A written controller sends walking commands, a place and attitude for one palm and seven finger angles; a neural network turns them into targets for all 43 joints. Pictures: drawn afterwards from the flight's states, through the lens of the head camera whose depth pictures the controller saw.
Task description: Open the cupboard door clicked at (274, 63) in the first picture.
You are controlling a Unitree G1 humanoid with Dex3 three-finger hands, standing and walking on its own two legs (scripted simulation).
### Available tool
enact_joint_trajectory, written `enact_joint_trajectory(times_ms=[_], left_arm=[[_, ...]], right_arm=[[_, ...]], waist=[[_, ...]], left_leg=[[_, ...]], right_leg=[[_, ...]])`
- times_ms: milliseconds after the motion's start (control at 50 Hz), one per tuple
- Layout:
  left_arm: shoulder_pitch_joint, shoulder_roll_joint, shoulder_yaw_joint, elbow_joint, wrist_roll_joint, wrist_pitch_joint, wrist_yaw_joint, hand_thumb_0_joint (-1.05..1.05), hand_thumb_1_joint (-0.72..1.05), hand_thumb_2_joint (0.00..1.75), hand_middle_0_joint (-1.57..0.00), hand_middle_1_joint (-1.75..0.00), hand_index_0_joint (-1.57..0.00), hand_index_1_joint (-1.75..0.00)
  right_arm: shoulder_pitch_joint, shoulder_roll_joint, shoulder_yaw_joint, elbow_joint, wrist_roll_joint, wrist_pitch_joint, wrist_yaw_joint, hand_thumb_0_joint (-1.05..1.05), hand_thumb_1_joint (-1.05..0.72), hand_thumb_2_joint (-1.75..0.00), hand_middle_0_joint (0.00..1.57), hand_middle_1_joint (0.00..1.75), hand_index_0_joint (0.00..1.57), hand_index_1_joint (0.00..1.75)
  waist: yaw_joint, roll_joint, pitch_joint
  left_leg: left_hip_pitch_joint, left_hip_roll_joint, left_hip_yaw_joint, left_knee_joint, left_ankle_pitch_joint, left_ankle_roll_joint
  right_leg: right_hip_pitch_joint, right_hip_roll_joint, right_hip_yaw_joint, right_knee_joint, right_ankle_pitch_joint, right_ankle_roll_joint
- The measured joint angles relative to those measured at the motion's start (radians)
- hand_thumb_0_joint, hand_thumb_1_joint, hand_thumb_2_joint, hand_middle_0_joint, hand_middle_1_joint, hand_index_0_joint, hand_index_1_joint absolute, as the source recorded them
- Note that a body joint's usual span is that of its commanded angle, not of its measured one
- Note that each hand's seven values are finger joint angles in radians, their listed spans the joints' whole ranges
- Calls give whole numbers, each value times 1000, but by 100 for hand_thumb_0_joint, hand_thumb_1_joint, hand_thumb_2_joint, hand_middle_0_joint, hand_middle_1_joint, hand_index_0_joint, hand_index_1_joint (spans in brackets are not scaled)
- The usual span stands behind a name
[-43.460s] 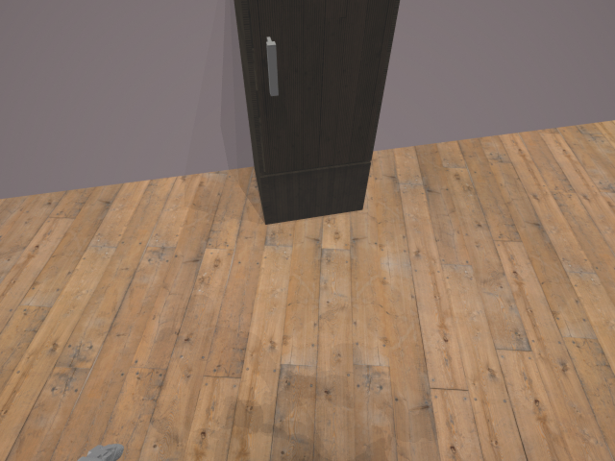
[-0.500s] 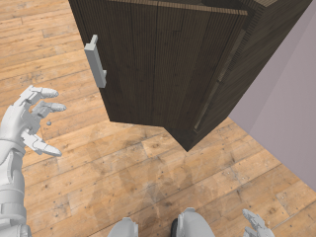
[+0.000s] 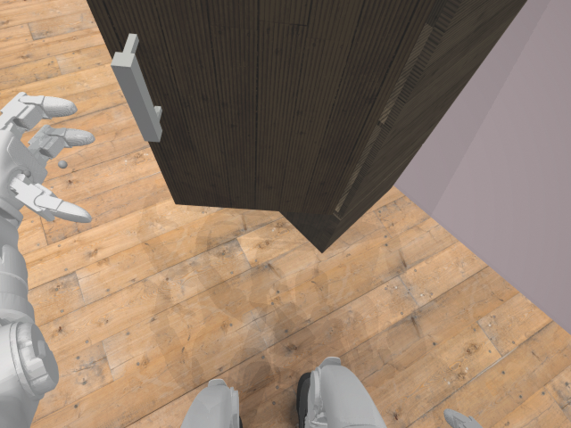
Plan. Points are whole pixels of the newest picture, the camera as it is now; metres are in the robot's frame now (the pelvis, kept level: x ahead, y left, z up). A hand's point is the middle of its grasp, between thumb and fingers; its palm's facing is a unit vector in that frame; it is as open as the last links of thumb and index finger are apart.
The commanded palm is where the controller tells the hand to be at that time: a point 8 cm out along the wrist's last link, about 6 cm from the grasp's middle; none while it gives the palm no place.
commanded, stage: move the hooked fingers beside the handle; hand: left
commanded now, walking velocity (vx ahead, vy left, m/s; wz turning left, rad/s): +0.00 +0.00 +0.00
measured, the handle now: (143, 91) +0.58 +0.20 +0.05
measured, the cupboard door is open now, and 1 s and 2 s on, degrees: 44 44 44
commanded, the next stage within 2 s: slide the fingers in behind the handle in 1.38 s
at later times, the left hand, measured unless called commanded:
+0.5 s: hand (93, 111) +0.52 +0.25 +0.06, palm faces -0.07 -1.00 -0.03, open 14.0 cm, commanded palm +0.51 +0.30 +0.05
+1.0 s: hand (91, 107) +0.54 +0.27 +0.05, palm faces -0.06 -1.00 -0.02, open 14.0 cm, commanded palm +0.52 +0.30 +0.05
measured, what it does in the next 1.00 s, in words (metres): stands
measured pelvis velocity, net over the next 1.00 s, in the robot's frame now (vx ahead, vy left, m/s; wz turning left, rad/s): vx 0.01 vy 0.01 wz -0.03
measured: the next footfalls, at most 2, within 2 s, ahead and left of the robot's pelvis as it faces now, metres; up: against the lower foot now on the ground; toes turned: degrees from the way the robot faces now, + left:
none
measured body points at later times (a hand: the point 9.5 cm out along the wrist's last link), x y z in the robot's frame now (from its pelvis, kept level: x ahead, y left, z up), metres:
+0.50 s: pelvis -0.01 +0.01 -0.01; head +0.17 +0.03 +0.40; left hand +0.52 +0.31 +0.07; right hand +0.00 -0.26 -0.11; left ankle -0.03 +0.09 -0.66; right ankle +0.06 -0.12 -0.66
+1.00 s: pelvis +0.01 +0.01 -0.01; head +0.20 +0.04 +0.40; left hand +0.53 +0.32 +0.06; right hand +0.00 -0.26 -0.10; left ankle -0.03 +0.09 -0.66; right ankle +0.06 -0.12 -0.66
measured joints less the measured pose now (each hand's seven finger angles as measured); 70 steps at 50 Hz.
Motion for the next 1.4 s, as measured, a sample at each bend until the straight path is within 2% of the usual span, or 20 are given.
enact_joint_trajectory(times_ms=[200,460,680,760,880,980,1160,1280,1400], left_arm=[[-158,60,-4,112,63,-5,33,-1,-50,30,-30,-120,-30,-120],[-292,120,2,179,123,28,87,-1,-49,30,-30,-120,-30,-120],[-379,219,33,236,169,48,90,-1,-49,30,-30,-120,-30,-120],[-358,226,45,219,162,52,77,-1,-49,30,-30,-120,-30,-120],[-305,182,51,161,139,51,74,-1,-49,30,-30,-120,-30,-120],[-281,153,39,135,137,49,84,-1,-49,30,-30,-120,-30,-120],[-298,156,9,168,138,42,88,-1,-49,30,-30,-120,-30,-120],[-293,153,13,170,133,39,79,-1,-49,30,-30,-120,-30,-120],[-264,127,10,126,117,32,80,-1,-49,30,-30,-120,-30,-120]], right_arm=[[-5,1,16,5,-11,30,-2,1,-90,-90,21,30,21,30],[30,8,35,-2,-24,78,11,0,-90,-90,21,30,21,30],[54,2,49,-20,-31,101,12,0,-90,-90,21,30,21,30],[62,1,45,-26,-33,110,16,0,-90,-90,21,30,21,30],[64,6,37,-18,-32,120,27,0,-90,-90,21,30,21,30],[51,11,31,-17,-32,120,30,0,-90,-90,21,30,21,30],[22,13,33,-29,-31,114,25,0,-90,-90,21,30,21,30],[19,15,34,-34,-30,116,25,0,-90,-90,21,30,21,30],[28,21,30,-23,-30,120,31,0,-90,-90,21,30,21,30]], waist=[[-40,4,9],[-91,24,15],[-133,32,25],[-130,30,27],[-113,26,21],[-105,23,16],[-102,22,12],[-100,23,12],[-89,25,10]], left_leg=[[-71,0,-12,45,-6,4],[-129,5,-11,62,-10,9],[-174,18,-14,77,-16,8],[-178,22,-9,75,-20,9],[-162,22,-12,62,-21,8],[-140,21,-20,49,-22,7],[-125,18,-27,49,-28,8],[-129,17,-26,56,-33,11],[-126,16,-25,54,-32,10]], right_leg=[[-59,-3,-10,26,1,2],[-112,3,-9,29,9,7],[-153,15,-12,30,12,4],[-160,20,-7,28,12,6],[-143,22,-9,13,9,8],[-116,22,-16,-2,6,8],[-98,19,-21,-3,-2,11],[-103,19,-19,4,-5,13],[-100,19,-16,1,-3,14]])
